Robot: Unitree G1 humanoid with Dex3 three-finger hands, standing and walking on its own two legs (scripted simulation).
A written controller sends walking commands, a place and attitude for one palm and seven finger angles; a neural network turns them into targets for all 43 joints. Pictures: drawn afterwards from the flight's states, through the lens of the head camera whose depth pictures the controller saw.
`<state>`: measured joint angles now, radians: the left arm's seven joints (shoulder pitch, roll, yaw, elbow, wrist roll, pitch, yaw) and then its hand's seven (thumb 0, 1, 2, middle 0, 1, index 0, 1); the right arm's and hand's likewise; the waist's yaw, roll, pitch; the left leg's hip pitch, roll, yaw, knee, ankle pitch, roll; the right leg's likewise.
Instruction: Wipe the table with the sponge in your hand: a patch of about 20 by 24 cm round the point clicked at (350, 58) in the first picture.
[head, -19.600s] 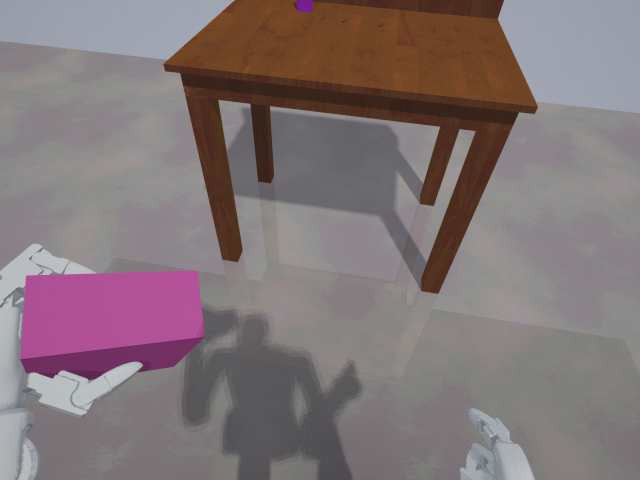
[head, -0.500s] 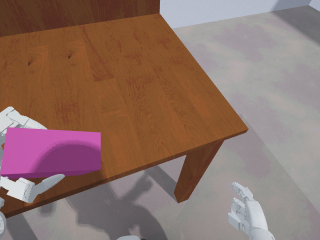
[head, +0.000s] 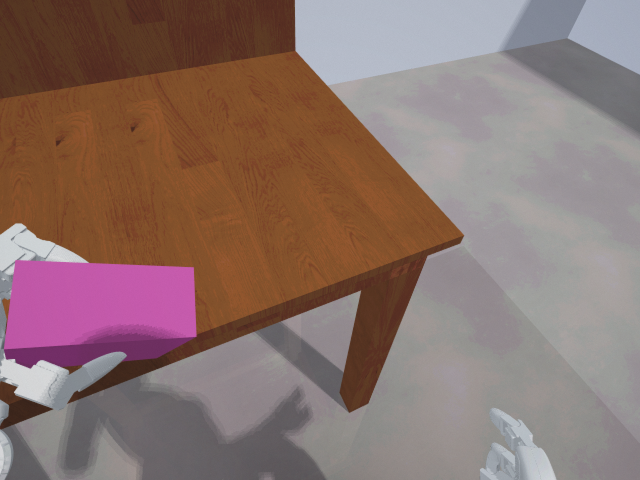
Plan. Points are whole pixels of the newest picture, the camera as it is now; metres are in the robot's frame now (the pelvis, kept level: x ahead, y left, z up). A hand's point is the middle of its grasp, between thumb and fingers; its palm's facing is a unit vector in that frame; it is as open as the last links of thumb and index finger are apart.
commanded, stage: come to a stop and stand still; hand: left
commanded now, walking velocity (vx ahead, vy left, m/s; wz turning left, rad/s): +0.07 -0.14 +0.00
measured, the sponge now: (127, 318) +0.24 +0.20 +0.14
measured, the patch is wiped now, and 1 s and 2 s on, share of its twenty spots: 0.00 0.00 0.00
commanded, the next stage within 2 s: look again from close up in 1.20 s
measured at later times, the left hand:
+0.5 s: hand (69, 302) +0.23 +0.23 +0.18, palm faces +0.35 -0.85 -0.40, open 10.5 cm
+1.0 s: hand (39, 307) +0.24 +0.27 +0.16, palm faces +0.35 -0.86 -0.37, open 10.5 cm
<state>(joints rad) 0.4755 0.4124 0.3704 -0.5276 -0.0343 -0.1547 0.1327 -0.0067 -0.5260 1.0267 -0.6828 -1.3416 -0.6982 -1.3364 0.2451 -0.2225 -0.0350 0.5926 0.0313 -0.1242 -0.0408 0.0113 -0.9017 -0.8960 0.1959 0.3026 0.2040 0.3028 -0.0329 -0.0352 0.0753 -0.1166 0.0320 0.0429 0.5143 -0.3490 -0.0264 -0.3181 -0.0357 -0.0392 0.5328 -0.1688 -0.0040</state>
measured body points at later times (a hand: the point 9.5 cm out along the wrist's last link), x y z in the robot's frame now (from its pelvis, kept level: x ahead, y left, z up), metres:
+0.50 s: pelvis -0.01 +0.00 +0.00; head +0.02 +0.00 +0.45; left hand +0.21 +0.27 +0.20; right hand +0.18 -0.21 -0.08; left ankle -0.04 +0.13 -0.73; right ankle +0.08 -0.11 -0.73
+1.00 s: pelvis +0.01 +0.02 +0.01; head +0.04 +0.05 +0.45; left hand +0.21 +0.31 +0.18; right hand +0.20 -0.20 -0.06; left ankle -0.04 +0.13 -0.73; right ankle +0.08 -0.11 -0.73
